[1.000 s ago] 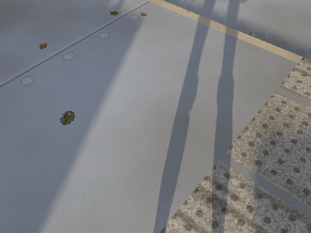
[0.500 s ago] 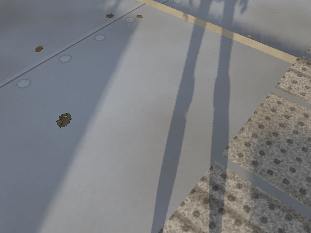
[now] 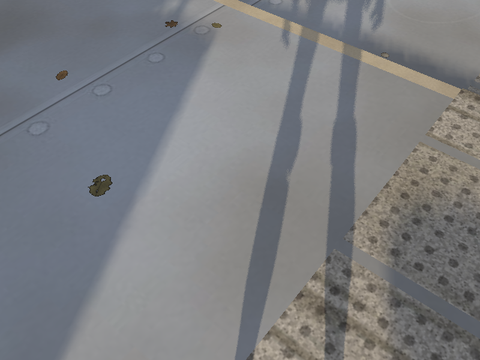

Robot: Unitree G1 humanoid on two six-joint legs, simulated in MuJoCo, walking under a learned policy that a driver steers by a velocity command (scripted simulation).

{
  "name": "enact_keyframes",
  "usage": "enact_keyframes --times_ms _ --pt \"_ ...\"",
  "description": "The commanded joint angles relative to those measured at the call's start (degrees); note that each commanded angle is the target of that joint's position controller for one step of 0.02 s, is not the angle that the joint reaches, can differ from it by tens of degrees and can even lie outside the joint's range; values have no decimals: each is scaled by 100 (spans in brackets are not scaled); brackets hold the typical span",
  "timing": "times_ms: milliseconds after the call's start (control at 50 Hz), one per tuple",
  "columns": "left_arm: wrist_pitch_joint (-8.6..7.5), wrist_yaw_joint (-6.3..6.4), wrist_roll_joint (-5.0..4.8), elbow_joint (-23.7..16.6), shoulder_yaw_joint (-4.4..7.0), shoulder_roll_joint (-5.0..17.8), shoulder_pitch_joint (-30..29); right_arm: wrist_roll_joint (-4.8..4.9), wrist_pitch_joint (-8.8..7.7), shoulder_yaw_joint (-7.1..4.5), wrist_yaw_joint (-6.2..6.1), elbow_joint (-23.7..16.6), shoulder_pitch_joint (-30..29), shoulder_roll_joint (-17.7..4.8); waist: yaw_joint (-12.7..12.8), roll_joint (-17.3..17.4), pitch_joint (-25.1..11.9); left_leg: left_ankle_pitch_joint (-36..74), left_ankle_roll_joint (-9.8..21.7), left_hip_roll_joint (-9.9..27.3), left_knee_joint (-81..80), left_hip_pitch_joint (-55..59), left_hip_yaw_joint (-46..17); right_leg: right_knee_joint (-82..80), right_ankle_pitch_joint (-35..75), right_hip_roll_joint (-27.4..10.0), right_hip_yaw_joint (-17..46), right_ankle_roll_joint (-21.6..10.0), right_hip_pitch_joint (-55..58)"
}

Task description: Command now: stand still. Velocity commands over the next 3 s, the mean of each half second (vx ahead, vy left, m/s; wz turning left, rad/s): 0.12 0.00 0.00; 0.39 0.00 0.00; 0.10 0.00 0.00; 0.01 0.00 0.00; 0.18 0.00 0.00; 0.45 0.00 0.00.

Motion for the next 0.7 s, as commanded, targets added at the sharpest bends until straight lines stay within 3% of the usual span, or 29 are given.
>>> enact_keyframes --times_ms 20,220,240,280,320,360,380,420,440,460,480,500,520,540,580,620,660,700 --pt "-54 23 -7 -82 107 552 159 1 -38 -91 -24 -112 137 -595 -1 24 -28 528 116 131 -589 -116 -134 -484 862 -124 67 -105 -26" --pt "-40 30 -20 364 52 484 225 4 -37 -58 -33 -18 339 -504 15 27 25 544 133 101 -629 -121 -103 -524 811 -107 17 -91 -42" --pt "-31 32 -18 463 30 406 333 3 -31 -41 -36 48 467 -440 18 50 -110 -60 154 55 -686 -73 -63 -532 229 -31 -65 -100 15" --pt "-22 53 -73 495 65 509 315 79 -13 -112 -64 37 545 -643 -3 218 188 -2013 385 57 -748 -340 -203 -268 -1655 179 -245 -232 -437" --pt "-141 30 -104 398 46 448 125 124 -100 -158 -56 -19 729 -785 -100 474 580 -3025 738 537 -1132 -453 -936 74 -2041 115 -241 -348 -1078" --pt "-333 -60 -148 331 -7 190 -31 156 -224 -268 -21 18 1036 -1068 -159 1062 572 -3317 1244 1460 -1804 -141 -2238 1054 -1046 115 -579 -299 -1398" --pt "-400 -107 -163 314 -2 217 -108 154 -256 -294 -9 -29 981 -1103 -134 1051 647 -3171 1421 1750 -2012 -379 -2626 1353 -838 -66 -478 -356 -1311" --pt "-484 -170 -197 423 9 178 202 177 -284 -276 33 -246 502 -1034 213 963 665 -2720 1262 1595 -1940 -852 -2203 765 -995 -149 -539 -546 -622" --pt "-505 -177 -206 594 21 143 605 232 -269 -263 58 -381 154 -1004 474 923 666 -2376 1032 1256 -1690 -1347 -1664 -72 -757 -81 -614 -624 291" --pt "-500 -169 -172 811 86 266 1017 236 -273 -240 66 -477 7 -887 609 623 589 -1770 807 821 -1094 -1659 -1118 -437 -337 -8 -516 -568 993" --pt "-498 -152 -143 995 192 598 1708 184 -325 -153 94 -567 -108 -564 805 -358 265 -995 499 300 494 -2190 -348 -995 -660 -761 700 -731 1767" --pt "-532 -224 -151 1062 356 1327 2333 179 -451 -112 86 -804 -160 -343 910 -1826 92 -1078 272 -258 2127 -3182 337 -1908 -1332 -1963 2947 -1408 2303" --pt "-615 -264 -50 1025 244 1056 2137 235 -541 -157 100 -858 -227 -539 728 -1373 288 -1483 351 -59 3282 -3660 -170 -2077 -1473 -2361 3716 -1727 2033" --pt "-676 -273 -55 889 146 726 1697 293 -602 -165 161 -837 -97 -586 476 -805 548 -1013 468 226 3784 -4001 -362 -2003 -1200 -2236 3182 -1631 1987" --pt "-677 -323 -90 720 84 630 1225 214 -672 -205 223 -790 -98 -640 307 -347 485 -79 553 530 3656 -4077 -239 -2060 -202 -1810 2043 -1269 1994" --pt "-580 -308 -47 750 -18 364 1324 144 -666 -239 292 -846 -262 -608 308 -453 345 377 449 641 3206 -3738 -29 -2090 1214 -1457 1140 -1051 1885" --pt "-503 -240 -19 787 -26 431 1524 121 -614 -182 345 -964 -528 -388 373 -488 317 693 274 575 2677 -3579 207 -2130 1847 -1292 662 -1065 1716" --pt "-468 -159 -5 723 -13 613 1468 111 -588 -93 357 -1256 -1179 -232 464 -400 490 1141 145 443 1674 -3193 364 -2295 1828 -1157 366 -1065 1189"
